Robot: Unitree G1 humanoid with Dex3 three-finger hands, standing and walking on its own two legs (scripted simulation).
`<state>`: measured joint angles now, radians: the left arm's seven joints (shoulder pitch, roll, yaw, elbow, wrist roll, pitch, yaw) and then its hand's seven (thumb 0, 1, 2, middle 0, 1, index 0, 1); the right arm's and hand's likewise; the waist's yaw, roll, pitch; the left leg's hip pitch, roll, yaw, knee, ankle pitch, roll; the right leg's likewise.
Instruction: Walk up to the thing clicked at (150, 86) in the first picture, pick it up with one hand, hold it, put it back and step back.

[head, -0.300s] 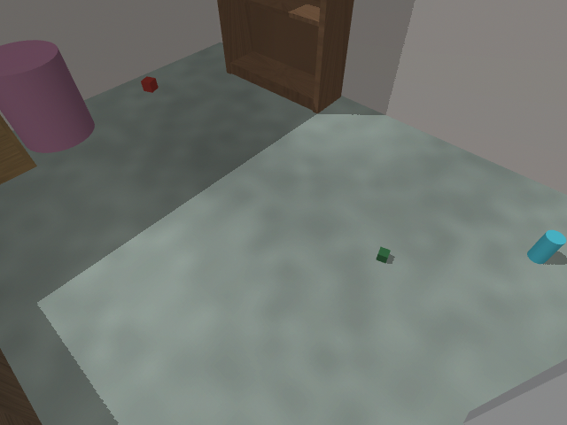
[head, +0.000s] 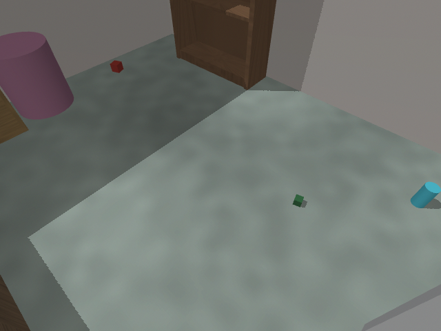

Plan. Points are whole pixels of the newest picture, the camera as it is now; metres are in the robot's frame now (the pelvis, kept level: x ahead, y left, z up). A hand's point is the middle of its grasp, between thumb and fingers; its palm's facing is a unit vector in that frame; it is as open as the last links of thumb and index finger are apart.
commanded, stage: stand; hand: left
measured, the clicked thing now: (116, 66) +2.23 +1.02 -0.75
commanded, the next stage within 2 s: walk up in 0.82 s
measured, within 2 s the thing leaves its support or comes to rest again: neither
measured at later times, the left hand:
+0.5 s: hand out of the picture +0.08 +0.25 -0.16, palm faces -0.02 -0.94 -0.33, open 7.4 cm
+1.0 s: hand out of the picture +0.06 +0.31 -0.14, palm faces +0.10 -0.92 -0.37, open 7.3 cm
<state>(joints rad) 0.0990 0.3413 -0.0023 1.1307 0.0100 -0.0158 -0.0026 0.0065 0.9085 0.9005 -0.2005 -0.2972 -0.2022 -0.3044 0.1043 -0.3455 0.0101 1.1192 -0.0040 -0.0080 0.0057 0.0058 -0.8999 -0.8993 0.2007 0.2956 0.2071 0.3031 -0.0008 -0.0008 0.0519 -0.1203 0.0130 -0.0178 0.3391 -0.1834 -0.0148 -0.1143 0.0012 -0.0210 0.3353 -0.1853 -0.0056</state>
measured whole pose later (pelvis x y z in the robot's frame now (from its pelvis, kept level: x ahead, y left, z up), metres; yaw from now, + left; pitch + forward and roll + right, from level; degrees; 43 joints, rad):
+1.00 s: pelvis +0.02 +0.02 +0.00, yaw +5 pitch +0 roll +0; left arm 0.20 0.40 0.07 1.02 0.04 -0.08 -0.04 0.01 0.90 0.90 -0.21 -0.30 -0.21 -0.31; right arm 0.19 -0.43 -0.07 1.04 -0.04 0.01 0.11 0.01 -0.90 -0.90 0.20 0.30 0.21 0.30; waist 0.03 0.00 0.01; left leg -0.46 0.06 0.01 0.86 -0.35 0.00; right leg -0.08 -0.06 -0.10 0.32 -0.27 -0.03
